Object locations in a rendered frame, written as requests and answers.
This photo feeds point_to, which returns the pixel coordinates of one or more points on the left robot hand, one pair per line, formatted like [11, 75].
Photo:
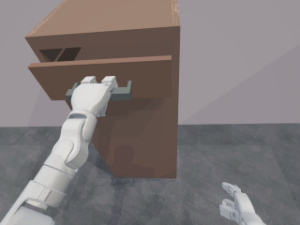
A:
[93, 97]

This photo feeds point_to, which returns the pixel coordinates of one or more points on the right robot hand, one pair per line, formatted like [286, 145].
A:
[233, 210]

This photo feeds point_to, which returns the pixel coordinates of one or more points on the left robot forearm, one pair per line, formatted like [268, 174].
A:
[53, 179]

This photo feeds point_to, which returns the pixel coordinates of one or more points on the robot left upper arm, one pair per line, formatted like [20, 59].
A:
[26, 216]

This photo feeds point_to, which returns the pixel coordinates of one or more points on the drawer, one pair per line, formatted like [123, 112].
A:
[147, 65]

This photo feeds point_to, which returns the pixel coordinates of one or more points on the right robot forearm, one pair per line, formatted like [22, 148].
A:
[249, 218]

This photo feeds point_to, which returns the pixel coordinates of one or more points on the handle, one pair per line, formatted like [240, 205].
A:
[118, 93]

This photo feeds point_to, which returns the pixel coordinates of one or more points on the cabinet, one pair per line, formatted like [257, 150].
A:
[136, 138]

